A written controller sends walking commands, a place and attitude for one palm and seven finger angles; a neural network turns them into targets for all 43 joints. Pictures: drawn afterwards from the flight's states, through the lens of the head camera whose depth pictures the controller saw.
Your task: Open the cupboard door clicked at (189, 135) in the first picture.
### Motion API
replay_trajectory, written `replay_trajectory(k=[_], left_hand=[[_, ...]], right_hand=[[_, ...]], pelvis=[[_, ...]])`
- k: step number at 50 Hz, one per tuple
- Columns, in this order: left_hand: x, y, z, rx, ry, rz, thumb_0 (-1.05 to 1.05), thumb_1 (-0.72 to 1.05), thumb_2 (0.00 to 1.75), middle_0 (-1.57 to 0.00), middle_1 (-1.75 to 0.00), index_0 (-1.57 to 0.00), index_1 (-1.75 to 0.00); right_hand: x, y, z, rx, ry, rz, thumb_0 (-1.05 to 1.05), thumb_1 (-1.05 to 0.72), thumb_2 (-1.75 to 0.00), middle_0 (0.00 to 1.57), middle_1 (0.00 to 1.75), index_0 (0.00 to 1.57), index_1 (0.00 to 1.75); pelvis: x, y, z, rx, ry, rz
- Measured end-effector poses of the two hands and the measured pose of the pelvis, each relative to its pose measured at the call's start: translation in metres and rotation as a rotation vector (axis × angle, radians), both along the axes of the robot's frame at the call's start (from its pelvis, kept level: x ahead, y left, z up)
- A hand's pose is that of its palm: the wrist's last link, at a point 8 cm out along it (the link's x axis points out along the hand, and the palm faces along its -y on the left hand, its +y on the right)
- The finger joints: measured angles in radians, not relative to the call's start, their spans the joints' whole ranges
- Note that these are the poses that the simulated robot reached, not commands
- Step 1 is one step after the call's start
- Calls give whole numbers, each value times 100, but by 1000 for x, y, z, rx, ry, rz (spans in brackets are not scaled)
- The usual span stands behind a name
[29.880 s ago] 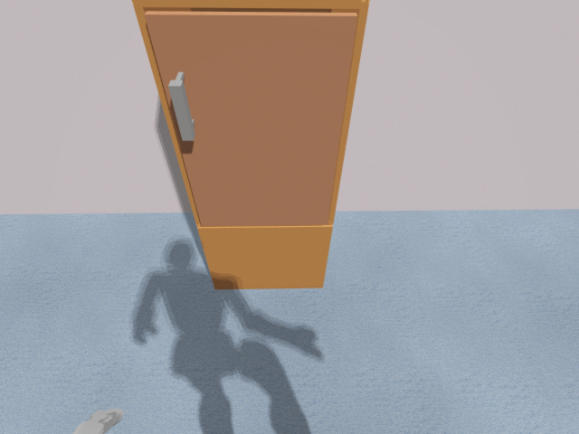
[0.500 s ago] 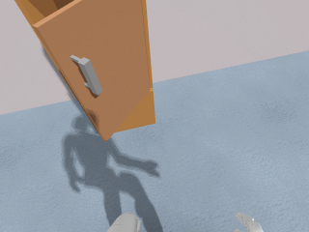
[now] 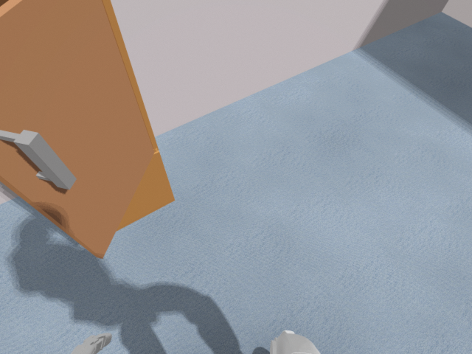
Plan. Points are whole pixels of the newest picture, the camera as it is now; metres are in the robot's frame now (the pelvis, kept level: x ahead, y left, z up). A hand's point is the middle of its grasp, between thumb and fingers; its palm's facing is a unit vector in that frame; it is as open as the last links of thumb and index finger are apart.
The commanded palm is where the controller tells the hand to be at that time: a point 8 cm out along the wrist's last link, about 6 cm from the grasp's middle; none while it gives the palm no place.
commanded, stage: walk to a spot facing it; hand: left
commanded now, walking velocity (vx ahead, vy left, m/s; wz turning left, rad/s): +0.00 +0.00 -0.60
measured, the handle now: (37, 160) +0.37 +0.36 +0.07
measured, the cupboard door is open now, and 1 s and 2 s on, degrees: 44 44 44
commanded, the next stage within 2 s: none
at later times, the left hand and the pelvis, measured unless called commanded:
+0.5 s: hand (169, 313) +0.19 +0.15 -0.18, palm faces -0.28 -0.94 -0.19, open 7.3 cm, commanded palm none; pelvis +0.05 +0.00 -0.01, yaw -18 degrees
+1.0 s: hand (209, 289) +0.24 +0.08 -0.16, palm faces -0.54 -0.81 -0.23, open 7.3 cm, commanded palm none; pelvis +0.10 -0.07 +0.00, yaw -36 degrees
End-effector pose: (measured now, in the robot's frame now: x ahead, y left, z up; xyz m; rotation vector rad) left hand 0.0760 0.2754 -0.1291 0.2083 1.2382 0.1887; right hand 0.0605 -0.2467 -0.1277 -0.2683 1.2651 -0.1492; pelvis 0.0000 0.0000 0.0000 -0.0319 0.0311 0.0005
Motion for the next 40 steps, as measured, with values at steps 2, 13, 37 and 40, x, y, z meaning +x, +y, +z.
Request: replay_trajectory(k=[2, 13, 37, 40], left_hand=[[26, -10, 1, 8, -22, -60, 1, 91, 90, -20, -30, -20, -30], [91, -72, 6, 16, -73, -244, 0, 91, 90, -20, -30, -20, -30], [174, -106, -2, -30, 3, -495, 1, 91, 90, -20, -30, -20, -30], [187, -127, -6, -8, -28, -555, 1, 91, 90, -20, -30, -20, -30]], right_hand=[[-18, -13, -7, 4, 25, -57, 0, -90, -89, 20, 30, 20, 30], [-44, -53, -12, 12, 34, -266, 1, -91, -90, 20, 30, 20, 30], [-72, -13, -7, 38, -10, -515, 0, -90, -89, 21, 30, 20, 30], [-90, -26, -26, 56, 0, -583, 0, -90, -89, 21, 30, 20, 30]], pelvis=[[5, -6, -4, 7, -6, -35], [20, -27, -4, 52, -32, -175], [62, -26, -3, 8, -5, -488], [66, -41, -16, 24, -11, -535]])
